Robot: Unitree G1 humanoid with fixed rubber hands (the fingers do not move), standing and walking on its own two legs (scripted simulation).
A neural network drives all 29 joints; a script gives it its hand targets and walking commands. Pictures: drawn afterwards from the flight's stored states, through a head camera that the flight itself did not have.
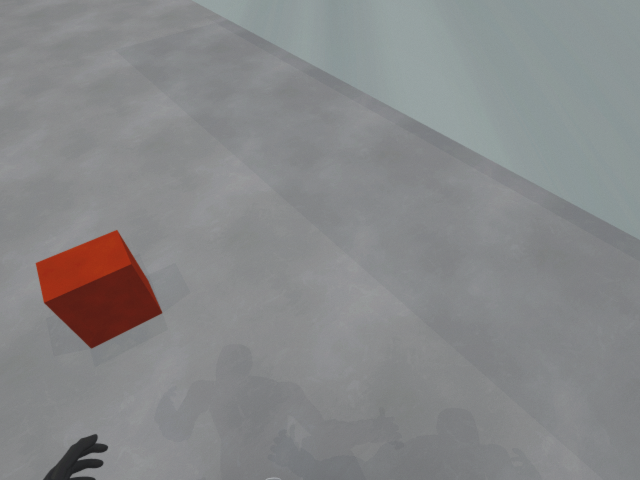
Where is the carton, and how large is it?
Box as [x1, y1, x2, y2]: [36, 230, 161, 348]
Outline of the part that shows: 116,230 36,263 44,302 91,348 161,313 148,281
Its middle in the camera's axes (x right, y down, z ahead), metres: -0.74 +0.16 +1.33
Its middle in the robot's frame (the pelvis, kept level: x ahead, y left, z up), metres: +0.83 +0.78 -0.62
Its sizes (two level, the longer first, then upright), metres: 0.254 0.178 0.295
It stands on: the floor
